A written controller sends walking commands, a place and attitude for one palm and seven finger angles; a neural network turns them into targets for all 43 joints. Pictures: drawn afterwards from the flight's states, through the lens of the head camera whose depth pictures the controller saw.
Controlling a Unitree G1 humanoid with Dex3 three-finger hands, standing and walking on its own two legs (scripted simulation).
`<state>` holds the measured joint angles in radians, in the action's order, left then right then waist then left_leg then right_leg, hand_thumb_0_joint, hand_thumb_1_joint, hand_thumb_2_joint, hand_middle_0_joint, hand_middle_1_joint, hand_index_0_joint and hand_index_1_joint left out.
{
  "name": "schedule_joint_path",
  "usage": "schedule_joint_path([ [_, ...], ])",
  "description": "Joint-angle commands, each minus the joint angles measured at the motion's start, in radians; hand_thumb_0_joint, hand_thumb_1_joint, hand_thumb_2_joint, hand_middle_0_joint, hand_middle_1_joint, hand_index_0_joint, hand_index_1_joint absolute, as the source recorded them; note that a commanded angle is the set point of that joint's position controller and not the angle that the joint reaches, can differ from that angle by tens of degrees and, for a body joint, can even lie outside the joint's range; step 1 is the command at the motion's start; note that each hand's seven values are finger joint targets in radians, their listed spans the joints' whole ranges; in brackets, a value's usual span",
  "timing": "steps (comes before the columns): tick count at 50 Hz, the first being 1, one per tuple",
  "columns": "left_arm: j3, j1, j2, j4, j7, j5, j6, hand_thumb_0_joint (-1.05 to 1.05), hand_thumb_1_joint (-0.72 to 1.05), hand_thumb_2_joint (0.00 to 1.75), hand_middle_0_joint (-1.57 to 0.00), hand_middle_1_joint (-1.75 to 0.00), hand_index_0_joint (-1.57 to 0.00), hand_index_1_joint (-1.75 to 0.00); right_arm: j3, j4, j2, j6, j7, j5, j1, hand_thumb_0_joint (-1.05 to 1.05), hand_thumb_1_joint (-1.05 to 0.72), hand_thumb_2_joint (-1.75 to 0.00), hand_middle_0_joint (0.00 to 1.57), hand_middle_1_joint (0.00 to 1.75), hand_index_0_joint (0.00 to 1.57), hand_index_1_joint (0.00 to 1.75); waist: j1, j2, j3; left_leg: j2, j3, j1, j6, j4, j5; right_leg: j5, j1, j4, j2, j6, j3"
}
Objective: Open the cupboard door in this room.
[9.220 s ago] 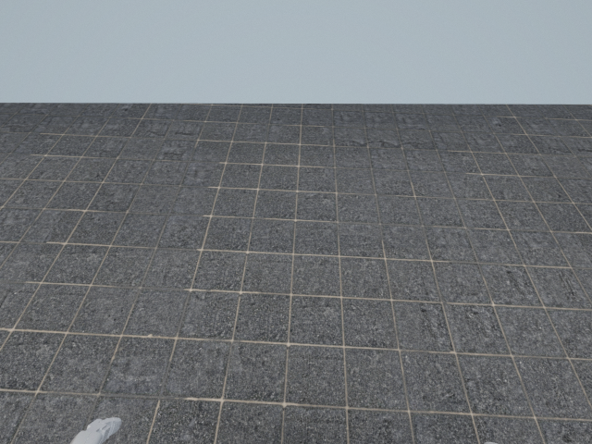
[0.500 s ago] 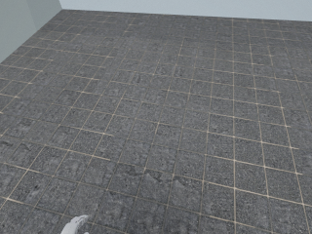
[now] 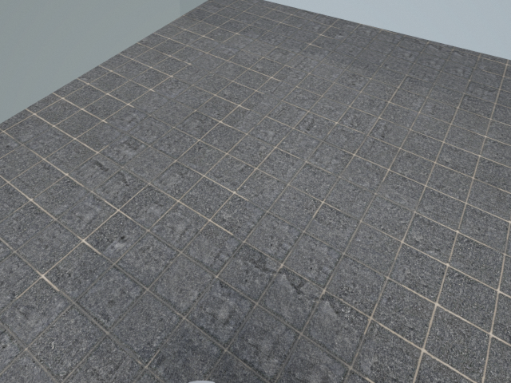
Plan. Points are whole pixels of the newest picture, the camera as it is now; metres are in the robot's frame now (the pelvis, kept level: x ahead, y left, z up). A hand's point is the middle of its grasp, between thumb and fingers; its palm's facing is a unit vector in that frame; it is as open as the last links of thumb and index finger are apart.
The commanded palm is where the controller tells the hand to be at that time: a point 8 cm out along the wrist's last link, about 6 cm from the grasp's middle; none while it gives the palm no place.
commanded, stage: turn or walk to find it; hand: left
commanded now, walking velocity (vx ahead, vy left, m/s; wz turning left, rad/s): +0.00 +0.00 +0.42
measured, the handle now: out of the picture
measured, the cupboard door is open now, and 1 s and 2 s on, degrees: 0 0 0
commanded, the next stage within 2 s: stand and wait in 1.30 s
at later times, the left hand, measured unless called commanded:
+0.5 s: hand out of the picture +0.07 +0.23 -0.14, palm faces +0.19 -0.95 -0.25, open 7.4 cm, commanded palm none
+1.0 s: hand out of the picture -0.10 +0.16 -0.15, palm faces +0.46 -0.85 -0.26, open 7.4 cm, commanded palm none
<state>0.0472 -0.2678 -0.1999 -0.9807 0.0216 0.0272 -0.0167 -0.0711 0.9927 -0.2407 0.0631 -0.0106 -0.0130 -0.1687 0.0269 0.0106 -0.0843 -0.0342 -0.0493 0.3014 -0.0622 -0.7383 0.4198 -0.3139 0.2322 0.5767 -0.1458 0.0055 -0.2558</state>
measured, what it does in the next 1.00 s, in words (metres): steps on the spot, turning left: left foot, then right foot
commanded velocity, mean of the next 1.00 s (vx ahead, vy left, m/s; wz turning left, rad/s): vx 0.00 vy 0.00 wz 0.42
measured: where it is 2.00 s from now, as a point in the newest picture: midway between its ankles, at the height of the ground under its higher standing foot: outside the picture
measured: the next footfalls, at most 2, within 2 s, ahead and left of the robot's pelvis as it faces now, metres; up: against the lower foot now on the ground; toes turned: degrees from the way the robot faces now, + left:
left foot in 0.04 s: +0.02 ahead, +0.12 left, +0.00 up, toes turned +5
right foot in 0.58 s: +0.04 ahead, -0.11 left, +0.00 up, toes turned +11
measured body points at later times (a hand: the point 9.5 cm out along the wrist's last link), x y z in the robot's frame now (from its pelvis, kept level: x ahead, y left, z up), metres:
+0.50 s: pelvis -0.02 +0.01 +0.01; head +0.00 +0.01 +0.46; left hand +0.05 +0.28 -0.12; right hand +0.06 -0.22 -0.15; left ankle -0.02 +0.12 -0.73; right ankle +0.00 -0.12 -0.70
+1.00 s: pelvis -0.06 -0.03 +0.01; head -0.03 -0.03 +0.45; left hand -0.13 +0.21 -0.13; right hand +0.09 -0.25 -0.15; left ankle -0.15 +0.10 -0.68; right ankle +0.00 -0.11 -0.73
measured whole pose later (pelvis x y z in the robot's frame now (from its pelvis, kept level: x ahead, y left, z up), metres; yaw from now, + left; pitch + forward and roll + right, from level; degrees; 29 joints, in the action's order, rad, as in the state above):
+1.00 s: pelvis -0.06 -0.03 +0.01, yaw +26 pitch -1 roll +2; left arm 0.04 -0.25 -0.17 -0.97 0.03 0.03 -0.01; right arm -0.08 1.02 -0.25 0.08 -0.01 -0.02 -0.22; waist 0.01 -0.01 -0.07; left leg -0.04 -0.01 0.35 -0.07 -0.89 0.45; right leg -0.27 0.23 0.52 -0.12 -0.02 -0.23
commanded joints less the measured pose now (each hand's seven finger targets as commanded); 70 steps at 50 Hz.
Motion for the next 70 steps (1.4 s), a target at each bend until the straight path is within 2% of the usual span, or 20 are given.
schedule_joint_path([
  [1,0.044,-0.015,-0.174,0.063,0.005,-0.015,0.003,0.0,0.9,0.9,-0.2,-0.3,-0.2,-0.3,-0.015,-0.056,-0.123,-0.053,0.003,0.002,-0.098,0.0,-0.9,-0.9,0.2,0.3,0.2,0.3,-0.058,-0.026,0.186,-0.087,0.086,-0.275,0.058,0.381,-0.354,0.271,0.061,0.131,-0.124,-0.003,0.083],
  [2,0.026,0.002,-0.105,0.1,-0.001,-0.02,-0.003,0.0,0.9,0.9,-0.2,-0.3,-0.2,-0.3,-0.037,-0.058,-0.222,-0.057,0.009,-0.004,-0.129,0.0,-0.9,-0.9,0.2,0.3,0.2,0.3,-0.076,-0.317,0.157,-0.335,0.4,-0.356,0.167,0.402,-0.712,-0.262,0.324,0.325,0.011,0.073,0.063],
  [3,0.018,0.057,-0.113,0.113,0.006,-0.011,-0.015,0.0,0.9,0.9,-0.2,-0.3,-0.2,-0.3,-0.042,-0.044,-0.252,-0.045,0.015,-0.003,-0.166,0.0,-0.9,-0.9,0.2,0.3,0.2,0.3,-0.1,-0.254,0.159,-0.392,0.386,-0.274,0.244,0.389,-0.791,-0.346,0.294,0.442,0.021,0.062,0.161],
  [5,0.027,0.095,-0.117,0.094,0.004,-0.008,-0.026,0.0,0.9,0.9,-0.2,-0.3,-0.2,-0.3,-0.027,-0.054,-0.193,-0.049,0.031,-0.009,-0.085,0.0,-0.9,-0.9,0.2,0.3,0.2,0.3,-0.077,-0.239,0.089,-0.302,0.33,-0.187,0.236,0.414,-0.634,-0.241,0.316,0.519,0.01,0.063,0.215],
  [11,0.028,0.057,-0.126,0.061,-0.007,-0.012,-0.016,0.0,0.9,0.9,-0.2,-0.3,-0.2,-0.3,-0.011,-0.074,-0.153,-0.066,0.035,0.0,-0.046,0.0,-0.9,-0.9,0.2,0.3,0.2,0.3,-0.037,-0.128,0.111,-0.191,0.226,-0.258,0.203,0.387,-0.795,-0.07,0.311,0.548,0.039,0.089,0.232],
  [20,0.022,0.167,-0.102,0.124,0.0,-0.016,-0.017,0.0,0.9,0.9,-0.2,-0.3,-0.2,-0.3,-0.026,-0.071,-0.155,-0.053,0.03,-0.012,-0.097,0.0,-0.9,-0.9,0.2,0.3,0.2,0.3,-0.069,-0.149,0.084,-0.199,0.374,-0.191,0.244,0.4,-0.616,-0.135,0.249,0.34,0.071,0.087,0.248],
  [26,0.022,0.083,-0.099,0.115,0.005,-0.026,-0.003,0.0,0.9,0.9,-0.2,-0.3,-0.2,-0.3,-0.034,-0.086,-0.151,-0.043,0.025,-0.012,-0.062,0.0,-0.9,-0.9,0.2,0.3,0.2,0.3,-0.022,-0.157,0.126,-0.138,0.415,-0.047,0.207,0.335,-0.547,-0.004,-0.012,0.0,0.123,0.058,0.227],
  [28,0.034,0.014,-0.156,0.101,0.012,-0.017,0.016,0.0,0.9,0.9,-0.2,-0.3,-0.2,-0.3,-0.03,-0.092,-0.101,-0.043,0.018,0.002,-0.07,0.0,-0.9,-0.9,0.2,0.3,0.2,0.3,0.007,-0.009,0.17,-0.044,0.339,0.123,0.118,0.209,-0.309,0.131,-0.255,-0.243,0.008,0.032,0.315],
  [29,0.053,-0.006,-0.246,0.102,0.02,-0.001,0.025,0.0,0.9,0.9,-0.2,-0.3,-0.2,-0.3,-0.02,-0.112,-0.038,-0.044,0.013,0.007,-0.077,0.0,-0.9,-0.9,0.2,0.3,0.2,0.3,0.019,0.267,0.166,0.1,0.159,0.294,0.043,-0.01,0.024,0.182,-0.327,-0.295,-0.243,-0.062,0.568],
  [30,0.047,0.002,-0.258,0.118,0.019,-0.008,0.017,0.0,0.9,0.9,-0.2,-0.3,-0.2,-0.3,-0.035,-0.119,-0.077,-0.033,0.018,-0.003,-0.052,0.0,-0.9,-0.9,0.2,0.3,0.2,0.3,0.023,0.232,0.124,0.095,0.145,0.275,0.037,-0.216,0.169,0.203,-0.143,-0.316,-0.35,-0.147,0.61],
  [32,0.045,0.133,-0.195,0.148,0.02,-0.014,0.015,0.0,0.9,0.9,-0.2,-0.3,-0.2,-0.3,-0.044,-0.076,-0.089,-0.003,0.007,-0.013,-0.084,0.0,-0.9,-0.9,0.2,0.3,0.2,0.3,-0.034,0.176,0.025,0.05,0.17,0.238,0.036,-0.423,0.051,-0.083,0.065,-0.385,-0.249,-0.134,0.507],
  [34,0.028,0.193,-0.147,0.161,0.017,-0.015,0.016,0.0,0.9,0.9,-0.2,-0.3,-0.2,-0.3,-0.043,-0.041,-0.071,0.005,-0.003,-0.015,-0.145,0.0,-0.9,-0.9,0.2,0.3,0.2,0.3,-0.08,0.123,-0.015,0.032,0.131,0.232,0.023,-0.502,-0.051,-0.025,0.101,-0.358,-0.166,-0.087,0.36],
  [36,0.023,0.154,-0.132,0.151,0.014,-0.015,0.027,0.0,0.9,0.9,-0.2,-0.3,-0.2,-0.3,-0.036,-0.031,-0.058,0.003,-0.005,-0.014,-0.171,0.0,-0.9,-0.9,0.2,0.3,0.2,0.3,-0.072,0.141,0.015,0.033,0.11,0.246,0.004,-0.513,-0.106,0.085,0.024,-0.329,-0.127,-0.075,0.279],
  [49,0.052,-0.031,-0.202,0.059,0.013,0.007,0.02,0.0,0.9,0.9,-0.2,-0.3,-0.2,-0.3,-0.004,-0.074,-0.035,-0.021,0.001,0.006,0.007,0.0,-0.9,-0.9,0.2,0.3,0.2,0.3,0.027,0.195,0.091,-0.005,0.003,0.11,0.0,-0.04,0.076,0.389,-0.145,-0.205,-0.232,-0.159,0.253],
  [53,0.051,0.002,-0.202,0.055,0.008,-0.009,0.007,0.0,0.9,0.9,-0.2,-0.3,-0.2,-0.3,-0.005,-0.05,-0.061,-0.042,0.005,0.007,-0.099,0.0,-0.9,-0.9,0.2,0.3,0.2,0.3,-0.047,0.113,0.151,0.007,-0.024,-0.165,0.027,0.316,-0.217,0.335,-0.017,-0.032,-0.182,-0.056,0.142],
  [54,0.042,-0.001,-0.16,0.067,0.005,-0.017,-0.001,0.0,0.9,0.9,-0.2,-0.3,-0.2,-0.3,-0.018,-0.046,-0.125,-0.051,0.005,0.003,-0.127,0.0,-0.9,-0.9,0.2,0.3,0.2,0.3,-0.063,-0.083,0.163,-0.118,0.145,-0.278,0.068,0.402,-0.296,0.14,0.132,0.137,-0.098,0.005,0.086],
  [55,0.024,0.024,-0.091,0.108,0.0,-0.017,-0.008,0.0,0.9,0.9,-0.2,-0.3,-0.2,-0.3,-0.039,-0.053,-0.216,-0.052,0.012,-0.005,-0.148,0.0,-0.9,-0.9,0.2,0.3,0.2,0.3,-0.082,-0.349,0.126,-0.344,0.422,-0.302,0.175,0.443,-0.591,-0.29,0.352,0.329,0.02,0.073,0.075],
  [56,0.021,0.07,-0.115,0.115,0.003,-0.01,-0.02,0.0,0.9,0.9,-0.2,-0.3,-0.2,-0.3,-0.041,-0.044,-0.24,-0.042,0.015,-0.007,-0.156,0.0,-0.9,-0.9,0.2,0.3,0.2,0.3,-0.095,-0.247,0.123,-0.393,0.392,-0.219,0.245,0.433,-0.6,-0.313,0.312,0.439,0.015,0.058,0.166],
  [61,0.031,0.048,-0.121,0.059,-0.012,-0.009,-0.022,0.0,0.9,0.9,-0.2,-0.3,-0.2,-0.3,-0.008,-0.081,-0.151,-0.057,0.034,-0.006,0.0,0.0,-0.9,-0.9,0.2,0.3,0.2,0.3,-0.028,-0.167,0.048,-0.199,0.235,-0.15,0.199,0.421,-0.58,-0.086,0.315,0.544,0.033,0.073,0.22],
  [70,0.011,0.093,-0.089,0.074,0.0,-0.013,-0.017,0.0,0.9,0.9,-0.2,-0.3,-0.2,-0.3,-0.012,-0.058,-0.128,-0.062,0.038,-0.008,-0.079,0.0,-0.9,-0.9,0.2,0.3,0.2,0.3,-0.054,-0.144,0.108,-0.209,0.291,-0.242,0.241,0.4,-0.649,-0.122,0.257,0.356,0.059,0.082,0.236],
])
